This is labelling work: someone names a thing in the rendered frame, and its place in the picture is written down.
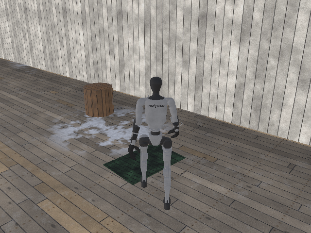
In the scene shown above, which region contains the right robot thigh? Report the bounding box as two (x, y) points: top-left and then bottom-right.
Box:
(162, 136), (172, 177)

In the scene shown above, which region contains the robot left forearm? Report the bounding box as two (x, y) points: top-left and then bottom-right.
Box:
(130, 118), (140, 145)

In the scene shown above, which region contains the right robot shin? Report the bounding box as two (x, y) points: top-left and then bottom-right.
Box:
(164, 168), (171, 203)

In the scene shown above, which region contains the robot left upper arm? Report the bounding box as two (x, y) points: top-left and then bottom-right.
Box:
(135, 98), (146, 126)

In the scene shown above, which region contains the robot left hand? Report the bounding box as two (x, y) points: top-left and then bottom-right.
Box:
(128, 144), (140, 160)

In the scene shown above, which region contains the robot right forearm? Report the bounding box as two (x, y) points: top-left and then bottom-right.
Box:
(173, 116), (179, 132)

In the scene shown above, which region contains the robot right upper arm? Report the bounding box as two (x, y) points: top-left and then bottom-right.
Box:
(166, 98), (178, 123)

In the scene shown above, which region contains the robot right hand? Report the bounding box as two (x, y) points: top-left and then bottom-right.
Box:
(168, 129), (179, 138)

